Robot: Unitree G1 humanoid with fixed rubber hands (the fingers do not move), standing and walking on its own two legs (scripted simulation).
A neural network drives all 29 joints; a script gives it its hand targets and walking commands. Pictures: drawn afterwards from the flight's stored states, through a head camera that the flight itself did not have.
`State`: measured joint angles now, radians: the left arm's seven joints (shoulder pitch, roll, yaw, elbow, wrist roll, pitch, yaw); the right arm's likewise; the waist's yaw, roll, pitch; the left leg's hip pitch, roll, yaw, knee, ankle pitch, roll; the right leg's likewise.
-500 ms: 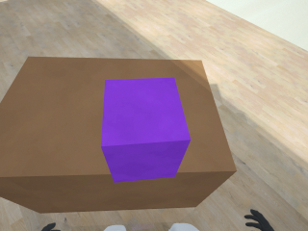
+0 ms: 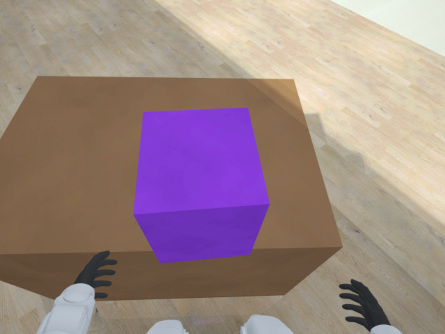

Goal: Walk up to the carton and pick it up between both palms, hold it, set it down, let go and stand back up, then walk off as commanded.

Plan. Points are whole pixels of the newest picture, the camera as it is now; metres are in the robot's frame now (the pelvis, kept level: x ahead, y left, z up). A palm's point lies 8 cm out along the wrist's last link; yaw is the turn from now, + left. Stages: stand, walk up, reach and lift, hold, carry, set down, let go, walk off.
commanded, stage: reach and lift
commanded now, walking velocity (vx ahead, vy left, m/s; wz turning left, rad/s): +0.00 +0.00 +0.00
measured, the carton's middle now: (201, 190) +0.37 +0.06 -0.02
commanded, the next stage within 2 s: none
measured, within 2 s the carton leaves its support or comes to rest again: neither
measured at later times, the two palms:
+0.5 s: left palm (65, 329) +0.12 +0.27 -0.07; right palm out of the picture +0.10 -0.22 -0.07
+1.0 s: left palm (84, 299) +0.17 +0.24 -0.04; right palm (354, 320) +0.14 -0.22 -0.04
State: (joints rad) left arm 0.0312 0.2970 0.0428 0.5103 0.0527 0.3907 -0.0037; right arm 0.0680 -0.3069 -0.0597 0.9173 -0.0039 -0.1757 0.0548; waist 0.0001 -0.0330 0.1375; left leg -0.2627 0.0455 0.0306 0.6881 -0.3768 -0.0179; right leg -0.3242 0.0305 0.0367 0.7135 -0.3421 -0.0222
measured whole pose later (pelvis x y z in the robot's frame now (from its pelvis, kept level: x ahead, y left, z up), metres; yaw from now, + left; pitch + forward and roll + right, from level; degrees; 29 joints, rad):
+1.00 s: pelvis -0.02 +0.01 +0.01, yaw +0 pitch -2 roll +0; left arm 0.19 0.21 0.01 0.48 -0.12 -0.18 0.12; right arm 0.22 -0.16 -0.06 0.63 0.03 -0.35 0.08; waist 0.00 -0.03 0.10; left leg -0.24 0.05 0.03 0.55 -0.28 -0.02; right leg -0.28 0.03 0.03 0.54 -0.22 -0.02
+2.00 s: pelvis +0.00 +0.02 +0.02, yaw +0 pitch +0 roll -1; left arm 0.12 0.19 -0.04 0.14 -0.17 0.06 0.18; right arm 0.02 -0.27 0.00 0.39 0.20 -0.16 0.07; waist 0.00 -0.02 0.07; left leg -0.24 0.05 0.03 0.52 -0.27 -0.02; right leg -0.27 0.03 0.03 0.47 -0.20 -0.02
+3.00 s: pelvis +0.00 +0.02 +0.02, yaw +0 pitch +1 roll -1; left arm -0.52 0.23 0.13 0.30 -0.16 0.51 0.14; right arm -0.65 -0.35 0.00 0.57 0.27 0.27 0.03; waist 0.00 -0.02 0.05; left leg -0.25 0.05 0.03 0.48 -0.25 -0.02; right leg -0.27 0.03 0.03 0.42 -0.18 -0.01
